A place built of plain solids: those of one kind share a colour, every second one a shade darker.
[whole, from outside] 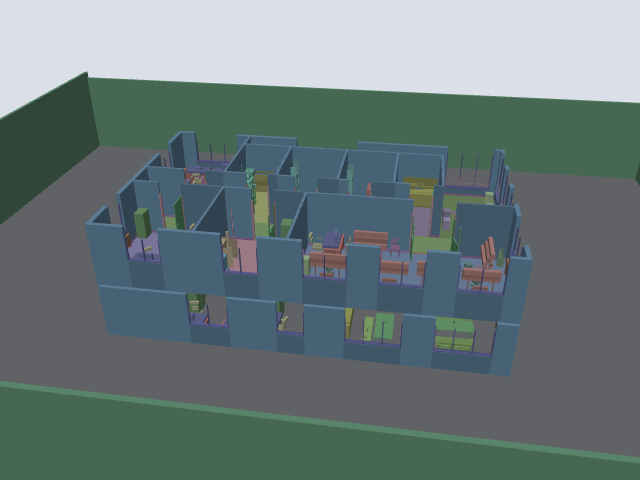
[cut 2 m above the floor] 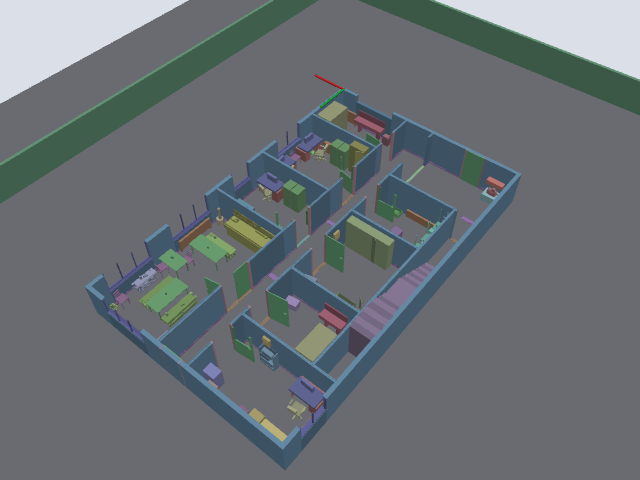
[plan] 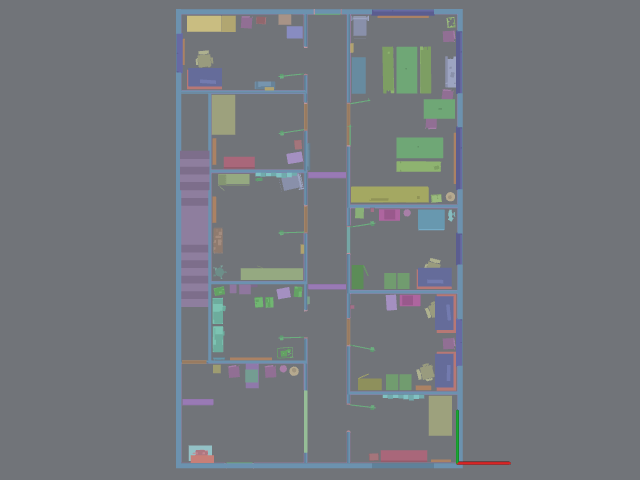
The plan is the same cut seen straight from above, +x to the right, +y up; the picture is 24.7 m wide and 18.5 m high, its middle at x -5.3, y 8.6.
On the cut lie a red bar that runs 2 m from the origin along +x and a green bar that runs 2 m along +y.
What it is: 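A works' own office and amenities block on a factory's ground, two floors round a stairwell, for the staff and hands of a middling works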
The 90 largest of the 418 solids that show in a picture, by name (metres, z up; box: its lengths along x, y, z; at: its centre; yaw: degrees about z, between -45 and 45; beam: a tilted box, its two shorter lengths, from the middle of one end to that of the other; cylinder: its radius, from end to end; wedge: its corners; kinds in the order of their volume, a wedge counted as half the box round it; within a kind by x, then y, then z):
{
 "yard_bound_1": {"box": [0.2, 39.6, 5.32], "at": [-21.55, 8.43, 2.61]},
 "yard_bound_2": {"box": [31.28, 0.2, 5.72], "at": [-6.01, -11.27, 2.81]},
 "yard_bound_3": {"box": [31.28, 0.2, 6.02], "at": [-6.01, 28.13, 2.96]},
 "yard_bound_4": {"box": [0.2, 39.6, 5.99], "at": [9.53, 8.43, 2.95]},
 "wall_1": {"box": [0.2, 0.96, 2.95], "at": [-10.75, 0.28, 4.2]},
 "wall_2": {"box": [0.2, 4.1, 2.65], "at": [-10.75, 1.85, 1.27]},
 "wall_3": {"box": [0.2, 2.41, 1.25], "at": [-10.75, 1.95, 3.35]},
 "wall_4": {"box": [0.2, 2.61, 2.95], "at": [-10.75, 5.2, 4.2]},
 "wall_5": {"box": [0.2, 10.4, 3.02], "at": [-10.75, 9.1, 1.46]},
 "wall_6": {"box": [0.2, 4.46, 2.95], "at": [-10.75, 12.07, 4.2]},
 "wall_7": {"box": [1.86, 0.2, 2.95], "at": [-9.93, -0.1, 4.2]},
 "wall_8": {"box": [0.06, 3.11, 3.02], "at": [-9.58, 5.46, 1.46]},
 "wall_9": {"box": [0.06, 4.42, 3.02], "at": [-9.58, 9.1, 1.46]},
 "wall_10": {"box": [0.06, 3.11, 3.02], "at": [-9.58, 12.74, 1.46]},
 "wall_11": {"box": [0.06, 4.3, 2.65], "at": [-9.52, 9.1, 1.27]},
 "wall_12": {"box": [5.0, 0.2, 2.65], "at": [-8.35, -0.1, 1.27]},
 "wall_13": {"box": [5.0, 0.2, 2.65], "at": [-8.35, 17.4, 1.27]},
 "wall_14": {"box": [3.76, 0.06, 2.65], "at": [-7.73, 3.87, 1.27]},
 "wall_15": {"box": [3.76, 0.06, 2.65], "at": [-7.73, 14.33, 1.27]},
 "wall_16": {"box": [3.7, 0.06, 2.65], "at": [-7.7, 3.93, 1.27]},
 "wall_17": {"box": [3.7, 0.06, 2.95], "at": [-7.7, 3.93, 4.2]},
 "wall_18": {"box": [3.7, 0.06, 2.95], "at": [-7.7, 6.48, 4.2]},
 "wall_19": {"box": [3.7, 0.06, 2.65], "at": [-7.7, 6.92, 1.27]},
 "wall_20": {"box": [3.7, 0.06, 2.65], "at": [-7.7, 6.98, 1.27]},
 "wall_21": {"box": [3.7, 0.06, 2.95], "at": [-7.7, 9.43, 4.2]},
 "wall_22": {"box": [3.7, 0.06, 2.65], "at": [-7.7, 11.22, 1.27]},
 "wall_23": {"box": [3.7, 0.06, 2.65], "at": [-7.7, 11.28, 1.27]},
 "wall_24": {"box": [3.7, 0.06, 2.95], "at": [-7.7, 12.08, 4.2]},
 "wall_25": {"box": [3.7, 0.06, 2.65], "at": [-7.7, 14.27, 1.27]},
 "wall_26": {"box": [3.7, 0.06, 2.95], "at": [-7.7, 14.27, 4.2]},
 "wall_27": {"box": [1.66, 0.2, 2.95], "at": [-6.67, -0.1, 4.2]},
 "wall_28": {"box": [1.65, 0.2, 2.65], "at": [-5.03, -0.1, 1.27]},
 "wall_29": {"box": [1.65, 0.2, 2.95], "at": [-5.03, -0.1, 4.2]},
 "wall_30": {"box": [1.65, 0.2, 2.65], "at": [-5.03, 17.4, 1.27]},
 "wall_31": {"box": [0.06, 4.88, 2.95], "at": [-4.23, 10.57, 4.2]},
 "wall_32": {"box": [0.06, 4.82, 2.95], "at": [-4.17, 10.6, 4.2]},
 "wall_33": {"box": [1.51, 0.2, 2.95], "at": [-3.45, -0.1, 4.2]},
 "wall_34": {"box": [2.41, 0.2, 1.65], "at": [-2.1, -0.1, 0.78]},
 "wall_35": {"box": [4.2, 0.06, 2.65], "at": [-2.1, 2.67, 1.27]},
 "wall_36": {"box": [4.2, 0.06, 2.65], "at": [-2.1, 2.73, 1.27]},
 "wall_37": {"box": [4.2, 0.06, 2.95], "at": [-2.1, 4.32, 4.2]},
 "wall_38": {"box": [4.2, 0.06, 2.95], "at": [-2.1, 4.38, 4.2]},
 "wall_39": {"box": [4.2, 0.06, 2.65], "at": [-2.1, 6.57, 1.27]},
 "wall_40": {"box": [4.2, 0.06, 2.65], "at": [-2.1, 6.63, 1.27]},
 "wall_41": {"box": [4.2, 0.06, 2.95], "at": [-2.1, 8.17, 4.2]},
 "wall_42": {"box": [4.2, 0.06, 2.95], "at": [-2.1, 8.23, 4.2]},
 "wall_43": {"box": [4.2, 0.06, 2.65], "at": [-2.1, 9.87, 1.27]},
 "wall_44": {"box": [4.2, 0.06, 2.65], "at": [-2.1, 9.93, 1.27]},
 "wall_45": {"box": [2.41, 0.2, 1.15], "at": [-2.1, 17.4, 0.53]},
 "wall_46": {"box": [1.71, 0.2, 2.95], "at": [-0.65, -0.1, 4.2]},
 "wall_47": {"box": [1.11, 0.2, 2.65], "at": [-0.35, -0.1, 1.27]},
 "wall_48": {"box": [1.11, 0.2, 2.65], "at": [-0.35, 17.4, 1.27]},
 "wall_49": {"box": [1.11, 0.2, 2.95], "at": [-0.35, 17.4, 4.2]},
 "wall_50": {"box": [0.2, 1.61, 2.95], "at": [0.1, 0.6, 4.2]},
 "wall_51": {"box": [0.2, 2.9, 2.65], "at": [0.1, 1.25, 1.27]},
 "wall_52": {"box": [0.2, 1.06, 2.65], "at": [0.1, 3.23, 1.27]},
 "wall_53": {"box": [0.2, 1.46, 2.95], "at": [0.1, 3.62, 4.2]},
 "wall_54": {"box": [0.2, 1.16, 2.95], "at": [0.1, 4.92, 4.2]},
 "wall_55": {"box": [0.2, 1.06, 2.65], "at": [0.1, 6.08, 1.27]},
 "wall_56": {"box": [0.2, 1.06, 2.65], "at": [0.1, 7.12, 1.27]},
 "wall_57": {"box": [0.2, 1.21, 2.95], "at": [0.1, 7.6, 4.2]},
 "wall_58": {"box": [0.2, 1.06, 2.65], "at": [0.1, 9.38, 1.27]},
 "wall_59": {"box": [0.2, 1.26, 2.95], "at": [0.1, 11.22, 4.2]},
 "wall_60": {"box": [0.2, 1.31, 2.65], "at": [0.1, 13.6, 1.27]},
 "wall_61": {"box": [0.2, 1.26, 2.95], "at": [0.1, 14.28, 4.2]},
 "raised_floor_gallery_1": {"box": [4.93, 3.13, 0.25], "at": [-8.25, 15.8, 2.85]},
 "raised_floor_gallery_2": {"box": [1.78, 17.43, 0.25], "at": [-5.03, 8.65, 2.85]},
 "raised_floor_drawing_1": {"box": [4.33, 9.23, 0.25], "at": [-2.1, 12.75, 2.85]},
 "stair_1": {"box": [1.14, 1.2, 1.53], "at": [-10.13, 9.02, 0.72]},
 "stair_2": {"box": [1.14, 0.32, 1.7], "at": [-10.13, 9.78, 0.8]},
 "stair_3": {"box": [1.14, 0.32, 1.86], "at": [-10.13, 10.08, 0.88]},
 "stair_4": {"box": [1.14, 0.32, 2.03], "at": [-10.13, 10.38, 0.96]},
 "stair_5": {"box": [1.14, 0.32, 2.19], "at": [-10.13, 10.68, 1.05]},
 "stair_6": {"box": [1.14, 0.32, 2.36], "at": [-10.13, 10.98, 1.13]},
 "stair_7": {"box": [1.14, 0.32, 2.52], "at": [-10.13, 11.28, 1.21]},
 "stair_8": {"box": [1.14, 0.32, 2.69], "at": [-10.13, 11.58, 1.29]},
 "stair_9": {"box": [1.14, 0.32, 2.85], "at": [-10.13, 11.88, 1.38]},
 "wc_cubicles_1": {"box": [0.91, 1.54, 2.08], "at": [-9.02, 13.43, 0.99]},
 "wc_cubicles_2": {"box": [0.91, 1.54, 2.08], "at": [-0.66, 1.83, 0.99]},
 "raised_floor_manager_1": {"box": [4.33, 4.48, 0.25], "at": [-2.1, 2.17, 2.85]},
 "raised_floor_buying_1": {"box": [4.33, 3.98, 0.25], "at": [-2.1, 6.28, 2.85]},
 "raised_floor_stationery_1": {"box": [3.83, 2.68, 0.25], "at": [-7.7, 5.17, 2.85]},
 "raised_floor_tea_1": {"box": [3.83, 2.38, 0.25], "at": [-7.7, 13.18, 2.85]},
 "lockers_1": {"box": [2.4, 0.45, 1.85], "at": [-7.16, 7.29, 0.88]},
 "kitchenette_1": {"box": [0.6, 1.8, 0.68], "at": [-9.12, 13.31, 3.41]},
 "kitchenette_2": {"box": [3.0, 0.6, 0.68], "at": [-2.61, 10.34, 0.44]},
 "plan_chest_small_1": {"box": [1.04, 0.75, 0.99], "at": [-1.0, 9.4, 0.44]},
 "plan_chest_small_2": {"box": [1.0, 0.75, 0.98], "at": [-0.79, 4.85, 3.41]},
 "cupboard_steel_1": {"box": [0.92, 0.45, 1.88], "at": [-3.38, 3.04, 0.89]},
 "counter_1": {"box": [0.55, 1.4, 0.95], "at": [-3.81, 14.94, 0.57]}
}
